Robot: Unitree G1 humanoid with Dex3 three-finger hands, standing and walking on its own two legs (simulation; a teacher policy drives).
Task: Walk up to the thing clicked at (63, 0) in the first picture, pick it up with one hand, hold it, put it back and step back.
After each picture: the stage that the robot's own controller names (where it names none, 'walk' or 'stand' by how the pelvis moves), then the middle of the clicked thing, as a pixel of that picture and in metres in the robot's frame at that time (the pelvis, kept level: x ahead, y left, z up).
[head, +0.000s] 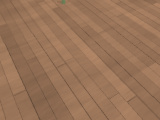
stand; out of the picture +2.37 +0.29 -0.72
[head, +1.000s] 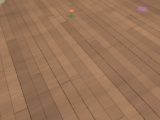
walk; (71, 13) +2.25 +0.34 -0.72
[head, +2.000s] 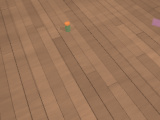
walk; (67, 26) +1.59 +0.29 -0.72
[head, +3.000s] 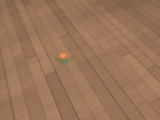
walk; (63, 59) +1.08 +0.26 -0.72
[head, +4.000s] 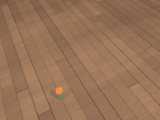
walk; (60, 93) +0.70 +0.25 -0.72
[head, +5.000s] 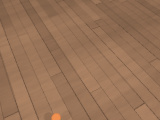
stand; out of the picture +0.43 +0.21 -0.69
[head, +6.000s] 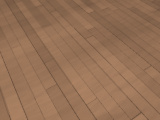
stand; out of the picture +0.37 +0.22 -0.72
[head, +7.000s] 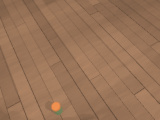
stand; (57, 108) +0.44 +0.26 -0.70
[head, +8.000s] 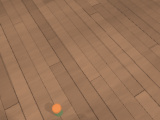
stand; (57, 110) +0.42 +0.21 -0.69
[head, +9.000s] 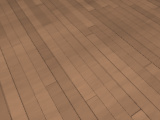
stand; out of the picture +0.39 +0.24 -0.71
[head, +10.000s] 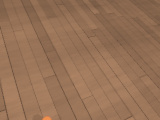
walk; out of the picture +0.43 +0.14 -0.70
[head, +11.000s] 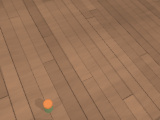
walk; (48, 106) +0.47 +0.18 -0.69
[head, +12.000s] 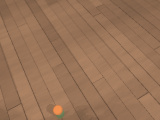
stand; (59, 111) +0.42 +0.23 -0.68
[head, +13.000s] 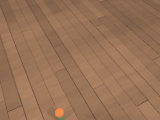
stand; (60, 115) +0.47 +0.16 -0.68
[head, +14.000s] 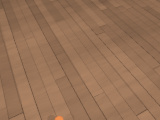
stand; out of the picture +0.45 +0.19 -0.72
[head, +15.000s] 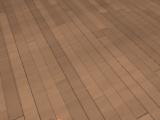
stand; out of the picture +0.45 +0.19 -0.72
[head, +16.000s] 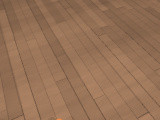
stand; out of the picture +0.43 +0.19 -0.72
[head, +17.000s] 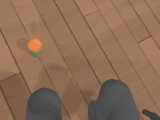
go down; (35, 48) +0.53 +0.16 -0.39
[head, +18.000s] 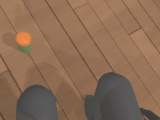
go down; (24, 43) +0.55 +0.17 -0.33
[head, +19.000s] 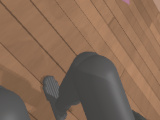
close in; out of the picture +0.54 +0.23 -0.25
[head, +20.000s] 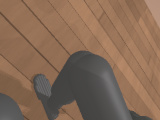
close; out of the picture +0.53 +0.24 -0.26
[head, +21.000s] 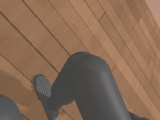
close; out of the picture +0.52 +0.23 -0.26
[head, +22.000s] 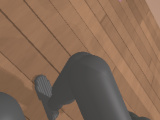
close; out of the picture +0.50 +0.23 -0.27
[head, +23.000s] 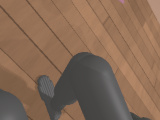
lift; out of the picture +0.49 +0.22 -0.26
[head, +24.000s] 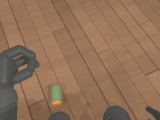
lift; (56, 95) +0.42 +0.15 -0.54
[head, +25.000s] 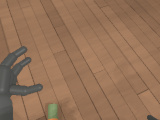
close in; (52, 113) +0.39 +0.18 -0.66
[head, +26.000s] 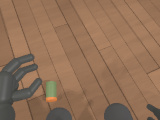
close in; (51, 91) +0.44 +0.18 -0.52
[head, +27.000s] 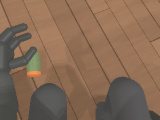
hold; (33, 64) +0.46 +0.20 -0.36
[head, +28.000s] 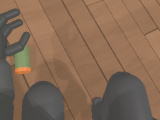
close in; (22, 60) +0.46 +0.20 -0.32
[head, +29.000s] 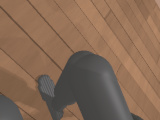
close in; out of the picture +0.43 +0.27 -0.28
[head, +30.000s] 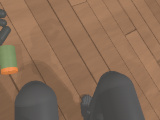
hold; (8, 59) +0.45 +0.23 -0.33
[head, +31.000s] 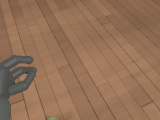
hold; out of the picture +0.39 +0.21 -0.67
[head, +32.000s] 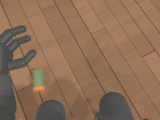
hold; (38, 80) +0.44 +0.20 -0.48
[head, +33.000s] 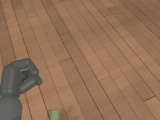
crouch; out of the picture +0.39 +0.19 -0.64
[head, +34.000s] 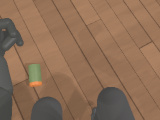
crouch; (35, 75) +0.45 +0.19 -0.46
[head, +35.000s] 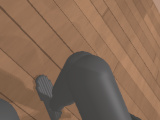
lower; out of the picture +0.45 +0.25 -0.29
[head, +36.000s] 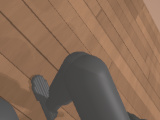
lower; out of the picture +0.44 +0.25 -0.29
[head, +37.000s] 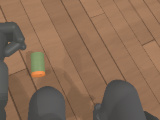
lower; (37, 64) +0.47 +0.17 -0.37
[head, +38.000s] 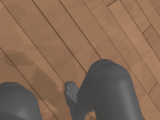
lower; out of the picture +0.47 +0.21 -0.29
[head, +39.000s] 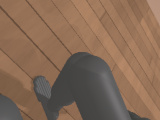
lower; out of the picture +0.46 +0.24 -0.29
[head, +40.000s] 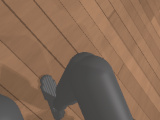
hold; out of the picture +0.46 +0.22 -0.30
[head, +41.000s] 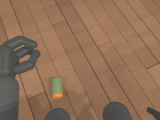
hold; (57, 88) +0.45 +0.13 -0.52
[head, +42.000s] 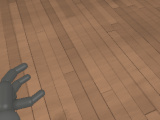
rise; out of the picture +0.39 +0.13 -0.71
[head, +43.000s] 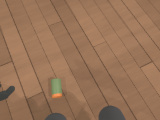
stand; (56, 88) +0.44 +0.13 -0.58
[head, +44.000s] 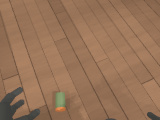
hold; (60, 101) +0.41 +0.12 -0.61
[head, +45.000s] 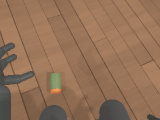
open; (55, 83) +0.46 +0.12 -0.51
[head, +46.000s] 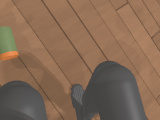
lower; (6, 43) +0.49 +0.15 -0.29
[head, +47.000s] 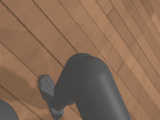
hold; out of the picture +0.48 +0.18 -0.30
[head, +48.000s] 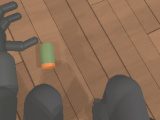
lower; (47, 56) +0.48 +0.10 -0.35
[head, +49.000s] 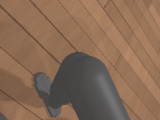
lower; out of the picture +0.48 +0.16 -0.30
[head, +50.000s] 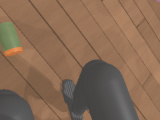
lower; (9, 39) +0.49 +0.10 -0.31
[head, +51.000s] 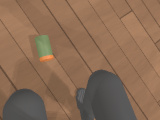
hold; (44, 48) +0.49 +0.03 -0.38
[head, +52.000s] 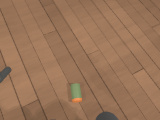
stand; (76, 92) +0.45 -0.03 -0.59
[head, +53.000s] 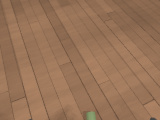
lower; out of the picture +0.40 -0.07 -0.67
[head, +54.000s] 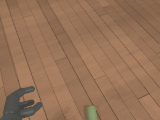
withdraw; (92, 115) +0.41 -0.10 -0.68
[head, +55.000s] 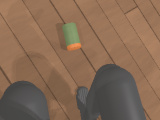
lower; (71, 36) +0.52 -0.10 -0.31
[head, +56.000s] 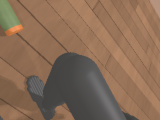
hold; (7, 18) +0.55 -0.06 -0.31
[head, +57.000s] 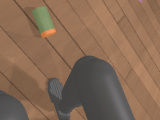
lower; (44, 22) +0.55 -0.10 -0.30
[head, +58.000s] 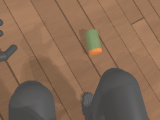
lower; (93, 42) +0.53 -0.18 -0.31
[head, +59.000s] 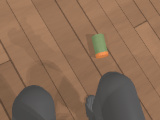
rise; (99, 46) +0.52 -0.21 -0.34
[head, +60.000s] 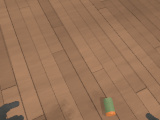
hold; (109, 106) +0.44 -0.26 -0.63
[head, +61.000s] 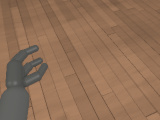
rise; out of the picture +0.41 -0.26 -0.71
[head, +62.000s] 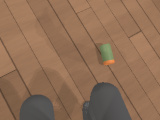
lower; (107, 54) +0.50 -0.28 -0.45
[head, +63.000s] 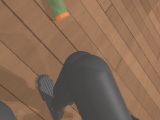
stand; (57, 6) +0.60 -0.24 -0.29
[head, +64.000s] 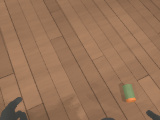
stand; (129, 93) +0.45 -0.39 -0.60
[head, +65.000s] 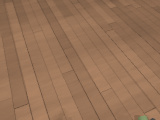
stand; out of the picture +0.42 -0.47 -0.68
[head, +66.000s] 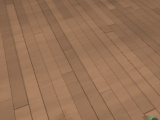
stand; out of the picture +0.42 -0.54 -0.68
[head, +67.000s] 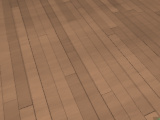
stand; out of the picture +0.45 -0.61 -0.73
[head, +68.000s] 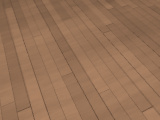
stand; out of the picture +0.47 -0.68 -0.74
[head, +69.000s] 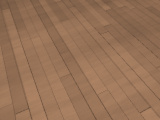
walk; out of the picture +0.48 -0.76 -0.75
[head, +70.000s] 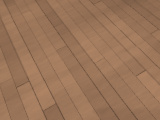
walk; out of the picture +0.67 -0.85 -0.72
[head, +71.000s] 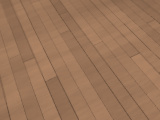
walk; out of the picture +0.92 -0.92 -0.73
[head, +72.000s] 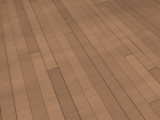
walk; out of the picture +1.13 -1.00 -0.73
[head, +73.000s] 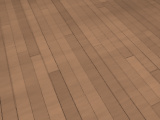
stand; out of the picture +1.10 -1.12 -0.75
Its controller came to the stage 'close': yes
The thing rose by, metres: 0.01
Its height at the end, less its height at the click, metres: -0.02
